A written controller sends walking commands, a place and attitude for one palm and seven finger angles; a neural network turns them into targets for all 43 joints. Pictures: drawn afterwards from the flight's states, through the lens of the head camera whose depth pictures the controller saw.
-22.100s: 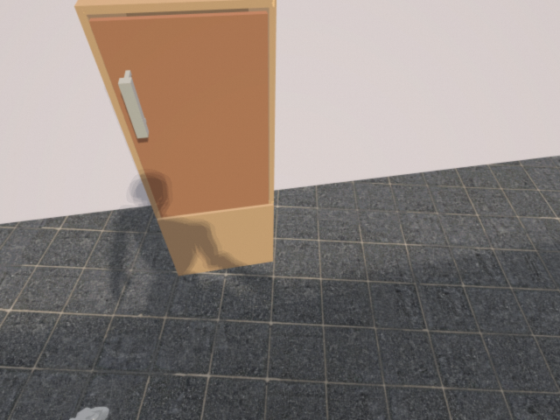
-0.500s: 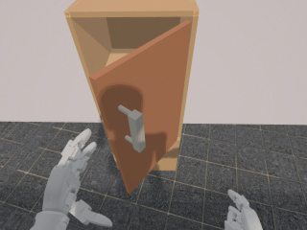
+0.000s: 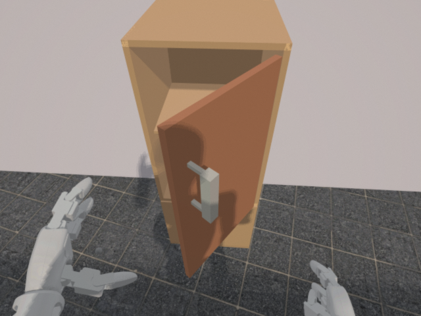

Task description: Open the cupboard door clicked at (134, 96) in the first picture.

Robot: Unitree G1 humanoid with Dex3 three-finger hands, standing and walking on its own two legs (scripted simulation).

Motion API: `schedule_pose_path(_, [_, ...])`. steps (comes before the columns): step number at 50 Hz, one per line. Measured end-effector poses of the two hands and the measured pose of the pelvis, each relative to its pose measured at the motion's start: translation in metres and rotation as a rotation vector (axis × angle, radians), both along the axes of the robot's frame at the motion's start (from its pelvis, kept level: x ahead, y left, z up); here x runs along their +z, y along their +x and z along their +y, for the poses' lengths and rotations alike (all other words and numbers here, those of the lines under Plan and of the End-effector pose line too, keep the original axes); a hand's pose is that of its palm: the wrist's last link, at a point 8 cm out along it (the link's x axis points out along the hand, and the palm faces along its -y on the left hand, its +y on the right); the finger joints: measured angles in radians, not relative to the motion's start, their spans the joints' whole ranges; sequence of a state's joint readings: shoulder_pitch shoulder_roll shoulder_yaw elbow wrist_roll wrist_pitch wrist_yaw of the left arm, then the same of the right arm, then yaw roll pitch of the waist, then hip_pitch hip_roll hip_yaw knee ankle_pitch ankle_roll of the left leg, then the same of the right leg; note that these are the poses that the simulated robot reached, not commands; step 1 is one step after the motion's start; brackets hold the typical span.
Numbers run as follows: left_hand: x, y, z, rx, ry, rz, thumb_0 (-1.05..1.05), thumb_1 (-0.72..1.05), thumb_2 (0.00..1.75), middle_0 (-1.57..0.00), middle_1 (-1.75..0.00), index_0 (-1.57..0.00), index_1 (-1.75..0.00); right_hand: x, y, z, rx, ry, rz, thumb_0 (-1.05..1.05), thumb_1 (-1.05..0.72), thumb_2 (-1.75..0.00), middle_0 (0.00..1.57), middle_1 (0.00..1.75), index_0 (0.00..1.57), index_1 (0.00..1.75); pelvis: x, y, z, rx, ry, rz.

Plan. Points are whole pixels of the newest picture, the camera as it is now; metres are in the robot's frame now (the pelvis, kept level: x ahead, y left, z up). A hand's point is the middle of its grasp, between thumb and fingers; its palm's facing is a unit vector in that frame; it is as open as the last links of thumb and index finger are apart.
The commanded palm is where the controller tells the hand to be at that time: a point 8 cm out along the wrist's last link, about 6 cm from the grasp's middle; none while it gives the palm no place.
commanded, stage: draw the hand back to the body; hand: left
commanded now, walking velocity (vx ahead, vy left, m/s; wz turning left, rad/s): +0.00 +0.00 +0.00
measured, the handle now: (201, 191) +0.34 +0.05 +0.07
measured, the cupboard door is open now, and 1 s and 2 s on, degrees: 53 53 53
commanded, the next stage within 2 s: step back with the hand held close in 0.86 s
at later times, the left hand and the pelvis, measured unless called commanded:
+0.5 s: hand (42, 213) +0.21 +0.26 +0.17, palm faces +0.43 -0.82 -0.39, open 8.9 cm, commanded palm +0.16 +0.30 +0.19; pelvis +0.01 +0.00 +0.02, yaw -1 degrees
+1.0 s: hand (54, 215) +0.21 +0.24 +0.17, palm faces +0.43 -0.82 -0.38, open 7.4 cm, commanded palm +0.16 +0.28 +0.20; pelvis +0.01 -0.01 +0.02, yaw -1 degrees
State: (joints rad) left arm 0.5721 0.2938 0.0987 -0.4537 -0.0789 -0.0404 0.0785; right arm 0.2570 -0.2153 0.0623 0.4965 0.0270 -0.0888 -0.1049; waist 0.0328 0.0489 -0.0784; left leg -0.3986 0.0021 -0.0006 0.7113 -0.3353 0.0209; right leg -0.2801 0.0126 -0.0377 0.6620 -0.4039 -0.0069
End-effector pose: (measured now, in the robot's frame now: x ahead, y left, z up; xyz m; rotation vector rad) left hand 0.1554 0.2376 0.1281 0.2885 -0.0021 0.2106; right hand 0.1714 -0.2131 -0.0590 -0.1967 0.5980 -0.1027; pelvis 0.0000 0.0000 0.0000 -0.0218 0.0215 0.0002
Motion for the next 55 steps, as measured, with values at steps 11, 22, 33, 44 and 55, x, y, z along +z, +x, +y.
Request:
schedule_pose_path(11, [0.029, 0.007, 0.03, 0.09, 0.084, -0.053, -0.01, 0.14, 0.57, -0.18, -0.3, -0.18, -0.3, 0.005, 0.004, 0.011, 0.019, -0.001, 0.035, 0.02, -0.91, -0.9, 0.2, 0.3, 0.2, 0.3, 0.015, 0.007, 0.009, -0.01, 0.01, -0.051])
schedule_pose_path(22, [0.056, 0.01, 0.054, 0.169, 0.154, -0.123, 0.0, 0.52, 0.74, -0.19, -0.3, -0.19, -0.3, 0.009, 0.011, 0.001, 0.011, -0.007, 0.048, 0.02, -0.91, -0.9, 0.2, 0.3, 0.2, 0.3, 0.021, 0.011, 0.006, -0.019, 0.015, -0.073])
schedule_pose_path(33, [0.061, 0.009, 0.055, 0.212, 0.153, -0.137, 0.01, 0.82, 0.87, -0.2, -0.3, -0.2, -0.3, 0.008, 0.01, -0.015, -0.006, -0.014, 0.066, 0.02, -0.91, -0.9, 0.2, 0.3, 0.2, 0.3, 0.023, 0.011, -0.002, -0.019, 0.017, -0.082])
schedule_pose_path(44, [0.06, 0.008, 0.044, 0.195, 0.152, -0.134, 0.01, 0.88, 0.89, -0.21, -0.3, -0.21, -0.3, 0.007, 0.006, -0.025, -0.02, -0.011, 0.068, 0.02, -0.91, -0.9, 0.2, 0.3, 0.2, 0.3, 0.024, 0.01, -0.012, -0.021, 0.016, -0.091])
schedule_pose_path(55, [0.08, 0.01, 0.047, 0.183, 0.238, -0.188, 0.01, 0.89, 0.9, -0.21, -0.3, -0.21, -0.3, 0.006, 0.005, -0.029, -0.03, 0.002, 0.085, 0.02, -0.91, -0.9, 0.2, 0.3, 0.2, 0.3, 0.024, 0.006, -0.013, -0.025, 0.004, -0.063])
